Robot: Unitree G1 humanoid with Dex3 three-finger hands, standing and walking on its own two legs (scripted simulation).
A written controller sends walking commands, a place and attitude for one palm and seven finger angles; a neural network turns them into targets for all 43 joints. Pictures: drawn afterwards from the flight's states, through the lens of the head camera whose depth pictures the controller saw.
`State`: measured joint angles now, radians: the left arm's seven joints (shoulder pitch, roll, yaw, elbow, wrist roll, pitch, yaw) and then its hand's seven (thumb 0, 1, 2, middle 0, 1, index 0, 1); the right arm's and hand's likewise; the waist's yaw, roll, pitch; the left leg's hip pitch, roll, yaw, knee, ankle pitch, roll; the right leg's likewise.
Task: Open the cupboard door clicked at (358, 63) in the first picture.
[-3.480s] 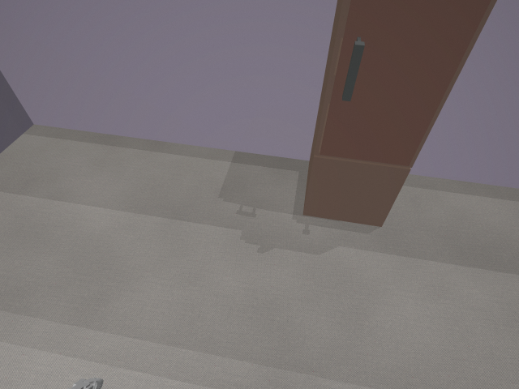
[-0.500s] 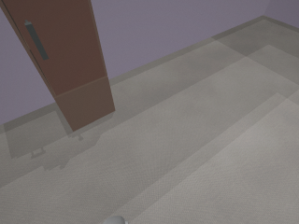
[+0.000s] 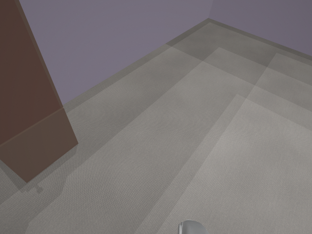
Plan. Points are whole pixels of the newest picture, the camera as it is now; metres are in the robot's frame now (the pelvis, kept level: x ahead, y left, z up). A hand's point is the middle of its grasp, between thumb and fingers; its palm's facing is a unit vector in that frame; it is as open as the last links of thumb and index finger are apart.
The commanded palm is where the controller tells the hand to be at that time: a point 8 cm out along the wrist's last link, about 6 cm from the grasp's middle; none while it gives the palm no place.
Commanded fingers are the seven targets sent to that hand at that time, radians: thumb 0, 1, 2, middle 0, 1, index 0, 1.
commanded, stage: walk to a spot facing it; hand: left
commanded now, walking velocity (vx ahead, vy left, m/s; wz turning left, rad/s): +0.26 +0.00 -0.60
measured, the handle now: out of the picture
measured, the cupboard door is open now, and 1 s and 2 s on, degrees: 0 0 0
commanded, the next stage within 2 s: none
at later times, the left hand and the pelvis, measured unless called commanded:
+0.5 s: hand (122, 176) +0.33 +0.13 -0.18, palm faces -0.28 -0.93 -0.22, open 7.3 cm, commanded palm none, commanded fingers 0.00 0.90 0.90 -0.20 -0.30 -0.20 -0.30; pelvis +0.18 -0.02 -0.02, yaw -17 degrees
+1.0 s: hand (115, 149) +0.43 +0.17 -0.18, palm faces -0.51 -0.84 -0.19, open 7.4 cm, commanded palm none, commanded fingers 0.00 0.90 0.90 -0.20 -0.30 -0.20 -0.30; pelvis +0.26 +0.03 +0.00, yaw -35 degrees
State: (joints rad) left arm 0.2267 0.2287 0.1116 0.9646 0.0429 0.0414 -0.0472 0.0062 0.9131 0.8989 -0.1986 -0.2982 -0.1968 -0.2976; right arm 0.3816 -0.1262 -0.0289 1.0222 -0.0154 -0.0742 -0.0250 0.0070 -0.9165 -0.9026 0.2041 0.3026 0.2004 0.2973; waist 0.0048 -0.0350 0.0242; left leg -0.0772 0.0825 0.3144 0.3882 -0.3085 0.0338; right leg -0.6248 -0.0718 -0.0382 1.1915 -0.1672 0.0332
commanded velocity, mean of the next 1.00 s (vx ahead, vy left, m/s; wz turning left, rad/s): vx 0.01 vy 0.00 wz -0.60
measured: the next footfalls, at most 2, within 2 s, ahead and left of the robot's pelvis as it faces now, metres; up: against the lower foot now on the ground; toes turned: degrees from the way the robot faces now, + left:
right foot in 0.28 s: +0.25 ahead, -0.13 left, +0.00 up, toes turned -17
left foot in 0.68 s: +0.35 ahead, +0.10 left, +0.00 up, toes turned -18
